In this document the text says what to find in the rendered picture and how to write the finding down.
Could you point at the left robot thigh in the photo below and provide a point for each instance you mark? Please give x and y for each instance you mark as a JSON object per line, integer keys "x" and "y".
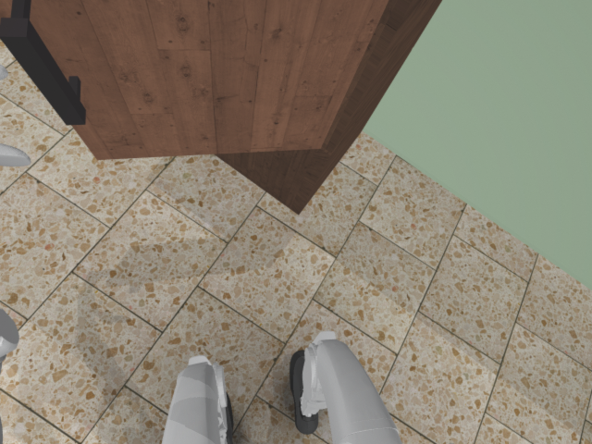
{"x": 192, "y": 418}

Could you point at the right robot foot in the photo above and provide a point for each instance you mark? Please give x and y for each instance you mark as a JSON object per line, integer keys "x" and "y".
{"x": 306, "y": 424}

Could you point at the left robot upper arm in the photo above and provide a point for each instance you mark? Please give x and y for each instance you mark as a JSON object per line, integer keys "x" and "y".
{"x": 9, "y": 339}

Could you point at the cupboard door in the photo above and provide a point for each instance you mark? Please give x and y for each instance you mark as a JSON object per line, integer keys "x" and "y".
{"x": 188, "y": 77}

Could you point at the robot left hand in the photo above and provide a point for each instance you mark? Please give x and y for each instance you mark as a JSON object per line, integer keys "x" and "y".
{"x": 9, "y": 155}

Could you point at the handle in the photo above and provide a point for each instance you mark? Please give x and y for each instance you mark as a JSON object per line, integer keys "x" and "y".
{"x": 25, "y": 44}

